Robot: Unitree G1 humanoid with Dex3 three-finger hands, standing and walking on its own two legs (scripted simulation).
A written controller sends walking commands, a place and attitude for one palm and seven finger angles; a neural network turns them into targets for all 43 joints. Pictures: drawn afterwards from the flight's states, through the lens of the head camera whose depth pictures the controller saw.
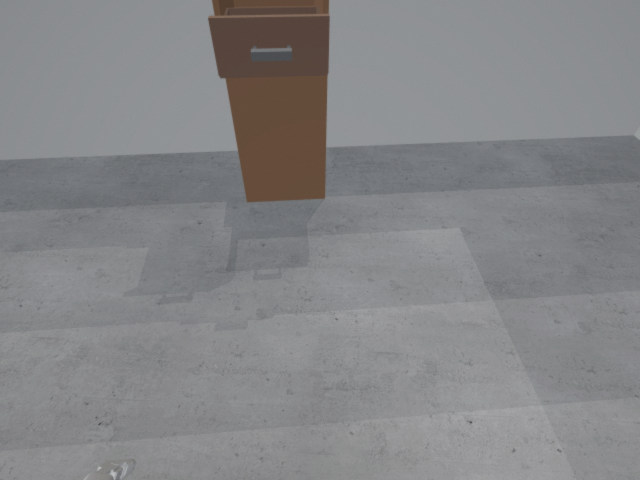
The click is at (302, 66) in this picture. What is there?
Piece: drawer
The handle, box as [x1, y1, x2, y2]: [251, 45, 291, 61]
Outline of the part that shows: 291,48 289,45 287,45 286,48 257,49 256,46 253,46 253,48 251,49 251,59 252,61 291,60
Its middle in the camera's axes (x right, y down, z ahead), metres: -0.14 -0.53 +1.10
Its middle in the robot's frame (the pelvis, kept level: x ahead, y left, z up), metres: +1.18 +0.19 +0.05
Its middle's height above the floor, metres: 0.82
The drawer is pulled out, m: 0.27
